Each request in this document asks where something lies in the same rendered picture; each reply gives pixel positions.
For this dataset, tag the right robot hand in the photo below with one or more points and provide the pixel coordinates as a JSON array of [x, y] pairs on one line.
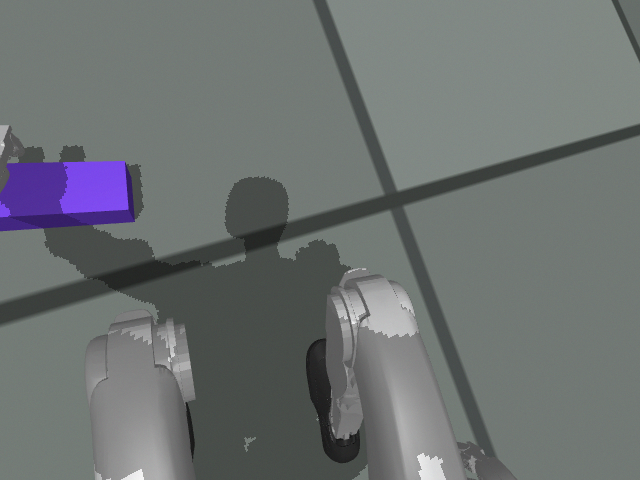
[[486, 468]]

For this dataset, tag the left robot hand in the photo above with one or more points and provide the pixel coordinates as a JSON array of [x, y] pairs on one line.
[[10, 146]]

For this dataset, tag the right robot foot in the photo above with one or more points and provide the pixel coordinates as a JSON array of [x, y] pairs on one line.
[[339, 450]]

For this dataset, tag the carton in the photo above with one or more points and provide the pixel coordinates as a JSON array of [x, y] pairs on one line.
[[64, 194]]

